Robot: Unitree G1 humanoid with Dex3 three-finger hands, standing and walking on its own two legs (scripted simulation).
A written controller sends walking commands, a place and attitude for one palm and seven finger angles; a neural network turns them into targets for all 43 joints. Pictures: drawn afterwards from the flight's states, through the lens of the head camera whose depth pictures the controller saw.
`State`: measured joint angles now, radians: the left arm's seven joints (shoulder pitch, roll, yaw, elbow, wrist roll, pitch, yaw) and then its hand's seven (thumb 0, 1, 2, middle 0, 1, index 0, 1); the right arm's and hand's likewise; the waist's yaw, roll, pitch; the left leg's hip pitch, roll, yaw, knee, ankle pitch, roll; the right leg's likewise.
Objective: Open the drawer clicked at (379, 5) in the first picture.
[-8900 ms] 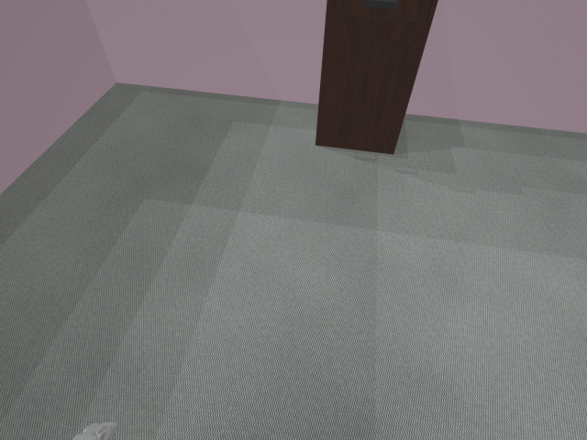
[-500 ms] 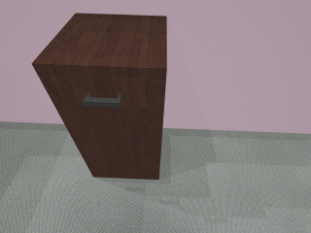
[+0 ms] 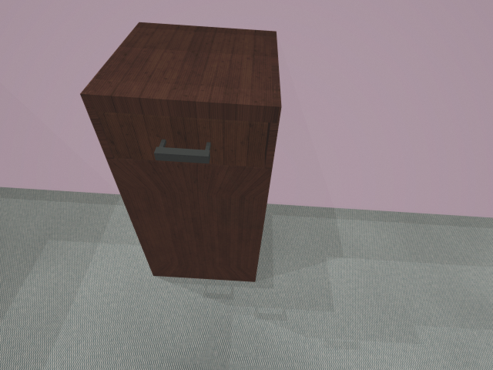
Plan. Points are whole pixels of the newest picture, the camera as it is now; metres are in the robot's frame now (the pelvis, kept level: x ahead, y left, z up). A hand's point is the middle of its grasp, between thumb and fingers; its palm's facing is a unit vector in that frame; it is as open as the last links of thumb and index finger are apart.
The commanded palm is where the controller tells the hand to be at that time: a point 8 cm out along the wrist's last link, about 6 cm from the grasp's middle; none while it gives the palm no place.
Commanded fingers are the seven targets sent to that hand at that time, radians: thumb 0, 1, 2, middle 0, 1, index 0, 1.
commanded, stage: come to a stop and stand still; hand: left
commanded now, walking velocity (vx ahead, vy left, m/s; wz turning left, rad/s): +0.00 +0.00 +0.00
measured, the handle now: (184, 149) +0.60 +0.19 -0.01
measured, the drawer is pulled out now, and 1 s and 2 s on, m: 0.00 0.00 0.00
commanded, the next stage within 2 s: look again from close up in 0.18 s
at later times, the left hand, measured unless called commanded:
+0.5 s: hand out of the picture +0.00 +0.15 -0.18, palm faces +0.03 -0.99 -0.13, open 7.4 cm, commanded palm none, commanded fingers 0.00 0.90 0.90 -0.20 -0.30 -0.20 -0.30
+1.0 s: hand out of the picture +0.14 +0.22 -0.10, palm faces -0.11 -0.79 -0.60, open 7.4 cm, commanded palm +0.14 +0.23 -0.05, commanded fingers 0.00 0.69 0.81 -0.22 -0.44 -0.22 -0.44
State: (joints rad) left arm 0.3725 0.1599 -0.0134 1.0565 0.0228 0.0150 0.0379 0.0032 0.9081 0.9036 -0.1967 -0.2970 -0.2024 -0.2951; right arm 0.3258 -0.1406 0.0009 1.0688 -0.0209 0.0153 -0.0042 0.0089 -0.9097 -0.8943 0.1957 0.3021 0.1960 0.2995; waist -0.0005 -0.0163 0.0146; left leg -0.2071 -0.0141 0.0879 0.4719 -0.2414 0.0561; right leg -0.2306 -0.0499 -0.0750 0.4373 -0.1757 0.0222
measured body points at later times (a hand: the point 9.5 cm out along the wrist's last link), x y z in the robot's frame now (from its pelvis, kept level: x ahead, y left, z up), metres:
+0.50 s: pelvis +0.02 +0.01 +0.00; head +0.02 +0.02 +0.45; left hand +0.00 +0.21 -0.17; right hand +0.01 -0.20 -0.16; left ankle +0.01 +0.08 -0.74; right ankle +0.04 -0.14 -0.74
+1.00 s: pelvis +0.03 +0.01 -0.01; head +0.03 +0.00 +0.44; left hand +0.15 +0.26 -0.06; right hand +0.08 -0.23 -0.14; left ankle +0.01 +0.08 -0.74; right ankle +0.04 -0.10 -0.74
